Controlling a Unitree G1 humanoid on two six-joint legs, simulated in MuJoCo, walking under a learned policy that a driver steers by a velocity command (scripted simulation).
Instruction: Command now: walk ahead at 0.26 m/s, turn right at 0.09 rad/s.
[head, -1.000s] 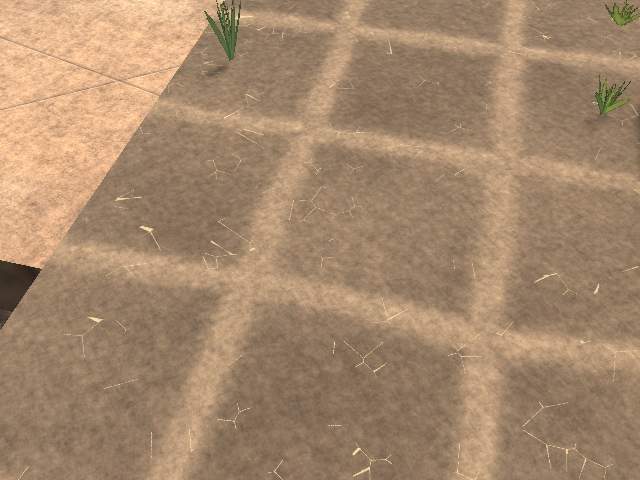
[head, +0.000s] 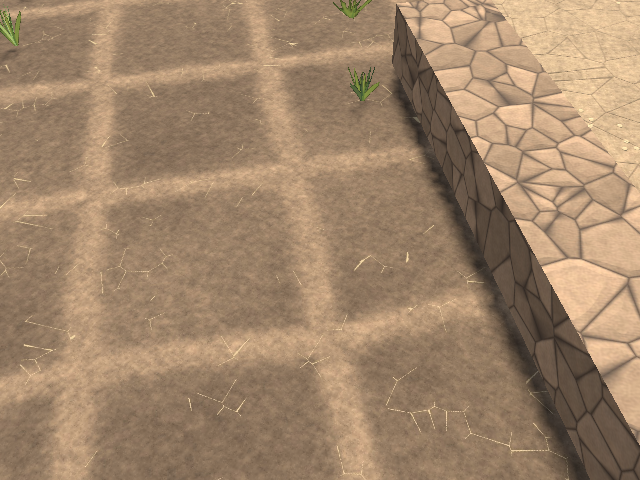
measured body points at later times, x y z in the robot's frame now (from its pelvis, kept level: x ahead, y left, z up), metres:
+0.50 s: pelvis +0.15 +0.02 +0.00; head +0.19 +0.04 +0.45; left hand +0.37 +0.26 -0.10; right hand +0.13 -0.25 -0.12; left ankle +0.02 +0.13 -0.74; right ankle +0.34 -0.13 -0.70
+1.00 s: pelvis +0.43 -0.02 +0.00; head +0.45 -0.01 +0.45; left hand +0.42 +0.27 -0.13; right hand +0.64 -0.25 -0.10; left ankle +0.59 +0.18 -0.68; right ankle +0.37 -0.11 -0.74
